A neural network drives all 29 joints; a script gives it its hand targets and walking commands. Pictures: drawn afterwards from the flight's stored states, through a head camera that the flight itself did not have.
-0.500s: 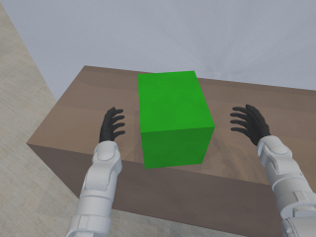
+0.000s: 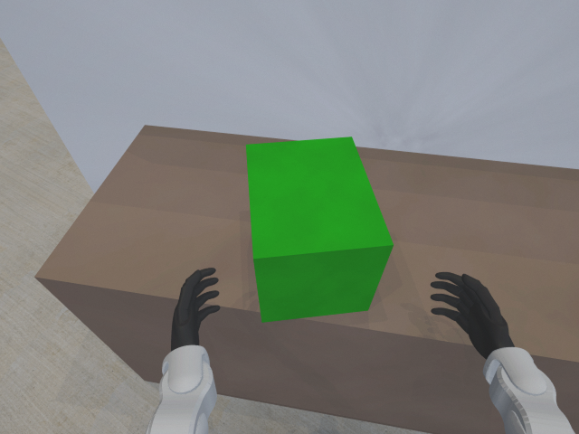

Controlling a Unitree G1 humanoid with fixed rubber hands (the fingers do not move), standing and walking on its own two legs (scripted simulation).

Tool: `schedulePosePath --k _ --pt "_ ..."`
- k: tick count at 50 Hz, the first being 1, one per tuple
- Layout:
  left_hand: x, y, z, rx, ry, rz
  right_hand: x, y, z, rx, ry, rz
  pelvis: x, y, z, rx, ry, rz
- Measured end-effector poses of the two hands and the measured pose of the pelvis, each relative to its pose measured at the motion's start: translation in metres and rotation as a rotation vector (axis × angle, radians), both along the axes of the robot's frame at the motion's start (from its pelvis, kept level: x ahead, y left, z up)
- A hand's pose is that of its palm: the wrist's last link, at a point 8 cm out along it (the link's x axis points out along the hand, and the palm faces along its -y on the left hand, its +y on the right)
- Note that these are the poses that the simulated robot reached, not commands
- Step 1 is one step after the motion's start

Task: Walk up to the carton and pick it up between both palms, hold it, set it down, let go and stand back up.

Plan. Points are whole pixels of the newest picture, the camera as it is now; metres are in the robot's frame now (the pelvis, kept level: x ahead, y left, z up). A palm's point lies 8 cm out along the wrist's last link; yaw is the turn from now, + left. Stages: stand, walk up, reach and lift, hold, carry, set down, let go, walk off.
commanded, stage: set down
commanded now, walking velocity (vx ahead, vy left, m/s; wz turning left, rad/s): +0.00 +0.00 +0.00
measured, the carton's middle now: (307, 228) +0.44 -0.01 -0.01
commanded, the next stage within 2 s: let go in 1.32 s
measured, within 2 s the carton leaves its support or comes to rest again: neither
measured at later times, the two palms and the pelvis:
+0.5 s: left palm (174, 379) +0.19 +0.18 -0.02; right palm (475, 383) +0.19 -0.23 -0.03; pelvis +0.00 +0.01 +0.00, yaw +0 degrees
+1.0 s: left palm (138, 405) +0.17 +0.23 -0.06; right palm (455, 412) +0.17 -0.20 -0.07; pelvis +0.01 +0.03 +0.00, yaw +0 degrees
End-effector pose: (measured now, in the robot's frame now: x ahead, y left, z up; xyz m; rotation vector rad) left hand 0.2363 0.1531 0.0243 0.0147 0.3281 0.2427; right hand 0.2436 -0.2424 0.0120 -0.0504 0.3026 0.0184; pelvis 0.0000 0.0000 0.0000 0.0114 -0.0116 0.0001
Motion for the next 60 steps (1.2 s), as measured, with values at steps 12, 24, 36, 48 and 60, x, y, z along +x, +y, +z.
schedulePosePath --k 12,24,36,48,60 --pt "-0.025 0.003 -0.022 0.011 0.051 -0.017 -0.031 -0.003 -0.015 -0.027 0.061 -0.024 0.006 0.002 0.000 -0.004 -0.027 -0.001" --pt "-0.042 0.020 -0.048 0.039 0.172 -0.055 -0.051 0.014 -0.039 -0.034 0.165 -0.025 0.004 0.009 0.000 -0.001 -0.027 -0.005" --pt "-0.053 0.052 -0.067 0.060 0.269 -0.078 -0.062 0.029 -0.056 -0.073 0.248 -0.027 0.014 0.021 0.001 -0.012 -0.044 -0.006" --pt "-0.066 0.072 -0.084 0.082 0.361 -0.099 -0.078 0.036 -0.075 -0.089 0.331 -0.039 0.015 0.031 0.000 -0.018 -0.044 -0.005" --pt "-0.064 0.089 -0.096 0.083 0.443 -0.114 -0.077 0.045 -0.085 -0.114 0.377 -0.042 0.014 0.035 -0.001 -0.021 -0.048 -0.004"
